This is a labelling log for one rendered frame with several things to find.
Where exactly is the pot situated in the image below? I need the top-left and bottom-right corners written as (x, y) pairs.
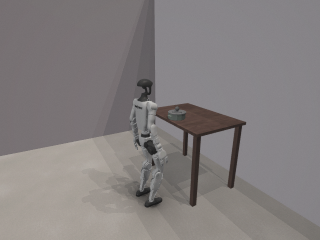
top-left (168, 113), bottom-right (186, 121)

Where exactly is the lid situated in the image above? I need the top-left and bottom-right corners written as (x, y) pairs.
top-left (168, 109), bottom-right (187, 115)

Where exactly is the robot left forearm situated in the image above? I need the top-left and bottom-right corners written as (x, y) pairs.
top-left (130, 121), bottom-right (139, 138)

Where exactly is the robot right hand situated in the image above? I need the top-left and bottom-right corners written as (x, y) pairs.
top-left (157, 149), bottom-right (169, 166)

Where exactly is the robot left upper arm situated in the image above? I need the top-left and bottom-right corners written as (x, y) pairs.
top-left (129, 98), bottom-right (138, 123)

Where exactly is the robot right forearm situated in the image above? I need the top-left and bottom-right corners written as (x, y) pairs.
top-left (150, 124), bottom-right (163, 151)

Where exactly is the right robot shin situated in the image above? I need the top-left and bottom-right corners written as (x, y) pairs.
top-left (148, 172), bottom-right (163, 202)

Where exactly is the robot left hand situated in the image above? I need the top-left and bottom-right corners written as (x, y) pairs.
top-left (133, 136), bottom-right (142, 150)

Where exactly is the robot torso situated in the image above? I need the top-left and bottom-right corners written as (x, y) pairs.
top-left (135, 99), bottom-right (155, 149)

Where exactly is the table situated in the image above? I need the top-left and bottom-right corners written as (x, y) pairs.
top-left (150, 103), bottom-right (246, 207)

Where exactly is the robot right upper arm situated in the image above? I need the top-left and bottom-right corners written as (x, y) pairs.
top-left (147, 101), bottom-right (158, 131)

